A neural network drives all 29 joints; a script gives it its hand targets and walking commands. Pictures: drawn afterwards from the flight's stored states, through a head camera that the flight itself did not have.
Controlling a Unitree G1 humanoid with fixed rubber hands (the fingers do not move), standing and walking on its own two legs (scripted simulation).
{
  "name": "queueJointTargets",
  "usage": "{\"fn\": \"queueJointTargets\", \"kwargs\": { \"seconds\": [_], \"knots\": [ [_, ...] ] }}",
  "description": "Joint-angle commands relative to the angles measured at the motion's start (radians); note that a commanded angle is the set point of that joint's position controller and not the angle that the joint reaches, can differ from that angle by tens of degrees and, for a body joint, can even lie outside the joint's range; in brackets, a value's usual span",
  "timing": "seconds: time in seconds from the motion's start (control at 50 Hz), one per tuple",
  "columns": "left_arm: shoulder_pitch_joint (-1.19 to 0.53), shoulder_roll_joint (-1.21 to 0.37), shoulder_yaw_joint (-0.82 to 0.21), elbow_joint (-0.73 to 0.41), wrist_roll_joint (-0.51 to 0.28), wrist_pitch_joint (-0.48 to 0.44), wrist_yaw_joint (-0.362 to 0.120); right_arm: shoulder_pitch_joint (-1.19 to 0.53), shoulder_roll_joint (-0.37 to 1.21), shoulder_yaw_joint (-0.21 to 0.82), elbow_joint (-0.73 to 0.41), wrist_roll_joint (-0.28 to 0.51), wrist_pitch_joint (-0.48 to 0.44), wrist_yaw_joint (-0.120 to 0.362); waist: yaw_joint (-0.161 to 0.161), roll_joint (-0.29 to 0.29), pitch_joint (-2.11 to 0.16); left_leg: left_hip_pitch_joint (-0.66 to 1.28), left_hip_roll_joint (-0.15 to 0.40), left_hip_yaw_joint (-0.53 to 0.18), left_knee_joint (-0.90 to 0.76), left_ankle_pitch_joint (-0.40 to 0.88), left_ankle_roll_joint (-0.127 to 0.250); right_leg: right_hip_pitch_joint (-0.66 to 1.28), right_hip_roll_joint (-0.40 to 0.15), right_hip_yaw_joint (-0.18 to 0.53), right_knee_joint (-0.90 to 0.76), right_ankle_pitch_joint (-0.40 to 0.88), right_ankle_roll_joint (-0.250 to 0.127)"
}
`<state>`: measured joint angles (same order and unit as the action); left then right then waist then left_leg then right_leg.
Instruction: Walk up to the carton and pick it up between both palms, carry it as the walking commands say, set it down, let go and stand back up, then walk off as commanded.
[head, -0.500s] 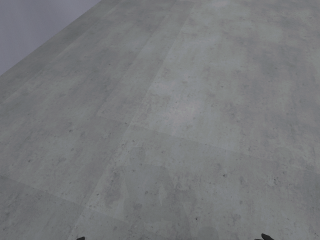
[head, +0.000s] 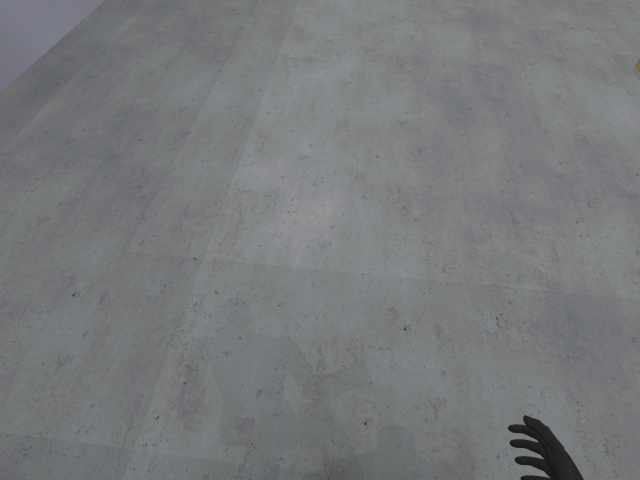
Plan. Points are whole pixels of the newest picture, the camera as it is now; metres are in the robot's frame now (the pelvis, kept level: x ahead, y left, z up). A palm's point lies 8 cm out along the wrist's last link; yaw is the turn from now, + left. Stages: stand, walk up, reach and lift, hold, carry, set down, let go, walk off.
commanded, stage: walk up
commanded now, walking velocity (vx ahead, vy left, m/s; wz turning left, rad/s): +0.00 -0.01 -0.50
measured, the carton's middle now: out of the picture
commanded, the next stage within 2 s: none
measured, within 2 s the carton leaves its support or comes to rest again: neither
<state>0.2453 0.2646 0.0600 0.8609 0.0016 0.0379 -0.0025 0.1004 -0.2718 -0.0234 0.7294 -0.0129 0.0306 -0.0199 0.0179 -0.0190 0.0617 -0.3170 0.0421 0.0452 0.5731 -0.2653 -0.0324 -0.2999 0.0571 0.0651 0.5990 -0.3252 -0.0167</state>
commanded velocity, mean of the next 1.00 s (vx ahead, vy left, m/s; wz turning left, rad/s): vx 0.34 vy -0.28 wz -0.46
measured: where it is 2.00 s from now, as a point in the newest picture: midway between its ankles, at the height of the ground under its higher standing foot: (521, 372)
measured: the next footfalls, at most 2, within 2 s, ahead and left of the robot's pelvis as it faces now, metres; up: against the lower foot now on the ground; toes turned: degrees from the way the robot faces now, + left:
right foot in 0.50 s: +0.08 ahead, -0.28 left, +0.00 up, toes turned -21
left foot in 0.90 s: +0.28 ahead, -0.17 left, +0.00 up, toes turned -16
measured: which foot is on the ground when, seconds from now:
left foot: down 0.00-0.52, up 0.54-0.88, down 0.90-1.00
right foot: down 0.00-0.00, up 0.02-0.48, down 0.50-0.90, up 0.92-1.00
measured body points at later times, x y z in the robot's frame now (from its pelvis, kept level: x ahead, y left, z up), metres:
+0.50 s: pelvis +0.04 -0.10 -0.01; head +0.06 -0.11 +0.44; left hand +0.30 +0.08 -0.11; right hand -0.13 -0.38 -0.13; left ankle +0.01 +0.12 -0.73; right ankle +0.04 -0.27 -0.73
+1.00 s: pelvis +0.17 -0.24 +0.00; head +0.21 -0.23 +0.44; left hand +0.27 -0.01 -0.16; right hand +0.20 -0.53 -0.11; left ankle +0.24 -0.16 -0.73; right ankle +0.06 -0.30 -0.66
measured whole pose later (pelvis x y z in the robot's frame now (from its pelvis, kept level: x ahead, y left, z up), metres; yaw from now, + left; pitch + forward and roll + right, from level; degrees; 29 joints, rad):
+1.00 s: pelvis +0.17 -0.24 +0.00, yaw -28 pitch -1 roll +0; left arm 0.34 0.23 0.07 0.95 0.03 0.02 -0.06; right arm 0.11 -0.22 -0.03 0.85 -0.02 -0.02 -0.04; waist 0.09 -0.06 0.08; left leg -0.32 0.08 0.20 0.65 -0.32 0.03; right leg -0.40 0.06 0.04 1.15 -0.36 -0.01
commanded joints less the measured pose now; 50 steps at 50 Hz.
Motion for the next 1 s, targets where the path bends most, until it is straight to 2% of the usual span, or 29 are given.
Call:
{"fn": "queueJointTargets", "kwargs": {
  "seconds": [0.0, 0.02, 0.04, 0.08, 0.14, 0.16, 0.18, 0.2, 0.28, 0.36, 0.4, 0.44, 0.46, 0.48, 0.5, 0.52, 0.54, 0.56, 0.6, 0.66, 0.72, 0.8, 0.82, 0.86, 0.88, 0.9, 0.92, 0.94, 0.98],
  "knots": [
    [-0.001, 0.056, 0.030, -0.097, -0.002, -0.014, -0.003, 0.207, -0.227, -0.063, -0.011, -0.021, -0.012, -0.017, -0.071, 0.360, -0.192, 0.421, 0.397, -0.376, -0.247, 0.464, 0.128, -0.323, 0.042, -0.005, 0.292, -0.210, 0.039],
    [-0.043, 0.088, 0.037, -0.129, 0.009, -0.001, -0.005, 0.170, -0.212, -0.055, -0.031, -0.025, -0.007, -0.014, -0.081, 0.284, -0.180, 0.326, 0.452, -0.347, -0.226, 0.480, 0.216, -0.279, -0.029, -0.015, 0.464, -0.269, 0.056],
    [-0.043, 0.086, 0.038, -0.118, 0.009, 0.005, -0.010, 0.123, -0.188, -0.049, -0.037, -0.026, -0.009, -0.010, -0.054, 0.233, -0.137, 0.203, 0.413, -0.306, -0.237, 0.398, 0.213, -0.238, -0.041, -0.009, 0.526, -0.247, 0.051],
    [-0.034, 0.099, 0.047, -0.103, 0.007, 0.018, -0.032, 0.012, -0.159, -0.044, -0.055, -0.020, -0.011, -0.016, -0.001, 0.248, -0.064, 0.106, 0.338, -0.177, -0.304, 0.144, 0.167, -0.208, -0.057, -0.009, 0.583, -0.145, 0.044],
    [-0.051, 0.092, 0.039, -0.110, 0.007, 0.026, -0.044, 0.041, -0.134, -0.040, -0.044, -0.019, -0.015, -0.014, -0.012, 0.236, -0.035, 0.083, 0.317, -0.110, -0.295, 0.137, 0.161, -0.200, -0.076, -0.065, 0.561, -0.120, 0.053],
    [-0.131, 0.122, 0.042, -0.127, 0.028, 0.032, -0.065, 0.169, -0.180, -0.067, 0.011, -0.019, -0.017, -0.032, -0.058, 0.135, -0.028, 0.193, 0.428, -0.224, -0.365, 0.040, 0.175, -0.327, -0.091, -0.056, 0.585, -0.128, 0.057],
    [-0.225, 0.151, 0.050, -0.168, 0.055, 0.044, -0.101, 0.331, -0.250, -0.093, 0.103, 0.000, -0.020, -0.063, -0.082, 0.013, -0.032, 0.324, 0.545, -0.333, -0.362, 0.047, 0.140, -0.443, -0.133, 0.011, 0.619, -0.102, 0.076],
    [-0.231, 0.129, 0.047, -0.171, 0.054, 0.046, -0.115, 0.382, -0.256, -0.100, 0.137, 0.005, -0.029, -0.069, -0.082, -0.005, -0.040, 0.373, 0.550, -0.326, -0.323, 0.010, 0.132, -0.479, -0.155, 0.044, 0.615, -0.072, 0.079],
    [-0.239, 0.080, 0.029, -0.163, 0.034, 0.037, -0.138, 0.280, -0.236, -0.094, 0.158, -0.014, -0.046, -0.052, -0.061, 0.179, 0.042, 0.250, 0.461, -0.167, -0.375, -0.225, 0.091, -0.439, -0.163, 0.031, 0.525, 0.029, 0.080],
    [-0.295, 0.059, 0.011, -0.173, 0.010, 0.022, -0.143, 0.261, -0.249, -0.094, 0.170, -0.025, -0.058, -0.037, -0.070, 0.217, 0.119, 0.140, 0.453, -0.050, -0.408, -0.117, 0.096, -0.336, -0.175, -0.034, 0.282, -0.027, 0.093],
    [-0.274, 0.057, 0.003, -0.167, 0.003, 0.012, -0.147, 0.250, -0.267, -0.092, 0.172, -0.027, -0.056, -0.030, -0.062, 0.229, 0.082, 0.112, 0.402, 0.024, -0.378, -0.089, 0.081, -0.202, -0.151, -0.106, 0.156, -0.061, 0.091],
    [-0.194, 0.062, 0.001, -0.147, -0.002, 0.001, -0.137, 0.231, -0.281, -0.090, 0.172, -0.026, -0.053, -0.018, -0.025, 0.253, 0.026, 0.101, 0.373, 0.064, -0.290, -0.006, 0.071, -0.084, -0.125, -0.158, 0.068, -0.054, 0.089],
    [-0.117, 0.062, 0.004, -0.123, 0.003, -0.005, -0.134, 0.203, -0.281, -0.089, 0.163, -0.023, -0.053, -0.015, 0.016, 0.226, -0.011, 0.072, 0.360, 0.088, -0.205, 0.009, 0.060, 0.015, -0.111, -0.183, -0.003, 0.012, 0.087],
    [0.004, 0.088, 0.012, -0.082, 0.008, -0.013, -0.121, 0.169, -0.269, -0.090, 0.148, -0.020, -0.047, -0.016, 0.094, 0.134, -0.102, 0.036, 0.313, 0.142, -0.021, 0.089, 0.041, 0.181, -0.071, -0.218, -0.077, 0.034, 0.071],
    [0.204, 0.162, 0.030, -0.011, 0.014, -0.023, -0.100, 0.135, -0.228, -0.087, 0.128, -0.025, -0.042, -0.012, 0.205, -0.002, -0.223, -0.130, 0.215, 0.206, 0.305, 0.037, 0.011, 0.445, -0.079, -0.133, -0.156, -0.045, 0.023],
    [0.298, 0.290, 0.056, 0.011, 0.015, -0.030, -0.078, 0.099, -0.122, -0.069, 0.061, -0.023, -0.041, -0.002, 0.255, -0.391, -0.195, -0.428, 0.028, 0.233, 0.610, -0.418, -0.037, 0.504, -0.316, 0.295, -0.333, -0.061, -0.067],
    [0.274, 0.323, 0.061, 0.020, 0.027, -0.031, -0.062, 0.084, -0.128, -0.052, 0.007, -0.021, -0.042, -0.002, 0.218, -0.457, -0.161, -0.519, 0.073, 0.082, 0.717, -0.465, -0.025, 0.448, -0.408, 0.491, -0.367, 0.052, -0.172],
    [0.229, 0.282, 0.051, 0.002, 0.019, -0.031, -0.052, 0.087, -0.121, -0.054, 0.023, -0.031, -0.043, 0.002, 0.170, -0.294, -0.159, -0.507, 0.114, 0.043, 0.775, -0.431, -0.006, 0.393, -0.364, 0.447, -0.332, -0.011, -0.166],
    [0.113, 0.207, 0.027, -0.016, 0.011, -0.032, -0.034, 0.106, -0.117, -0.054, 0.031, -0.038, -0.053, 0.010, 0.082, -0.150, -0.106, -0.520, 0.138, -0.014, 0.770, -0.315, 0.007, 0.332, -0.328, 0.412, -0.314, 0.053, -0.156],
    [-0.044, 0.131, 0.020, -0.049, 0.023, -0.043, -0.035, 0.129, -0.119, -0.041, 0.037, -0.029, -0.044, 0.019, 0.005, -0.128, -0.023, -0.345, 0.139, -0.008, 0.609, -0.165, -0.018, 0.050, -0.278, 0.314, -0.379, 0.069, -0.169],
    [-0.029, 0.115, 0.024, -0.048, 0.027, -0.047, -0.043, 0.060, -0.094, -0.027, 0.039, -0.014, -0.033, 0.015, 0.021, -0.121, 0.015, -0.250, 0.122, 0.021, 0.397, -0.159, -0.030, -0.024, -0.265, 0.291, -0.412, 0.100, -0.194],
    [0.052, 0.104, 0.032, -0.005, 0.010, -0.055, -0.044, 0.050, -0.057, -0.028, 0.055, 0.004, -0.047, 0.002, 0.005, -0.104, -0.084, -0.016, 0.065, 0.058, 0.165, -0.054, -0.027, -0.005, -0.213, 0.236, -0.340, 0.252, -0.160],
    [0.046, 0.104, 0.033, -0.005, 0.006, -0.056, -0.045, 0.072, -0.056, -0.031, 0.069, 0.009, -0.050, -0.002, -0.012, -0.093, -0.097, 0.074, 0.056, 0.069, 0.105, 0.005, -0.026, -0.038, -0.196, 0.220, -0.305, 0.249, -0.148],
    [0.023, 0.090, 0.030, -0.003, -0.002, -0.056, -0.050, 0.216, -0.091, -0.052, 0.133, 0.004, -0.057, -0.015, -0.091, -0.006, -0.152, 0.399, 0.043, 0.072, -0.018, 0.068, -0.016, -0.202, -0.125, 0.165, -0.099, 0.241, -0.095],
    [0.047, 0.042, 0.022, -0.007, -0.001, -0.064, -0.053, 0.327, -0.184, -0.084, 0.161, -0.014, -0.065, -0.029, -0.144, 0.216, -0.186, 0.560, 0.237, -0.169, -0.172, -0.135, 0.026, -0.365, -0.021, 0.077, 0.189, 0.126, -0.054],
    [0.075, 0.005, 0.020, -0.027, 0.026, -0.063, -0.056, 0.394, -0.284, -0.108, 0.168, -0.018, -0.062, -0.041, -0.132, 0.436, -0.166, 0.551, 0.538, -0.536, -0.332, -0.239, 0.091, -0.512, 0.036, 0.018, 0.513, -0.157, 0.000],
    [0.058, 0.063, 0.033, -0.038, 0.032, -0.039, -0.057, 0.322, -0.260, -0.097, 0.147, -0.008, -0.045, -0.040, -0.108, 0.269, -0.112, 0.432, 0.575, -0.526, -0.372, -0.324, 0.149, -0.479, -0.062, 0.066, 0.646, -0.117, 0.023],
    [0.067, 0.061, 0.032, -0.023, 0.036, -0.037, -0.059, 0.232, -0.213, -0.082, 0.124, -0.004, -0.044, -0.033, -0.069, 0.185, -0.046, 0.286, 0.531, -0.449, -0.391, -0.351, 0.145, -0.456, -0.080, 0.069, 0.693, -0.050, 0.023],
    [0.069, 0.049, 0.031, -0.010, 0.031, -0.034, -0.070, 0.136, -0.142, -0.060, 0.113, -0.008, -0.064, -0.021, -0.019, 0.155, 0.022, 0.162, 0.456, -0.307, -0.420, -0.245, 0.138, -0.386, -0.112, 0.054, 0.711, 0.037, 0.031]
  ]
}}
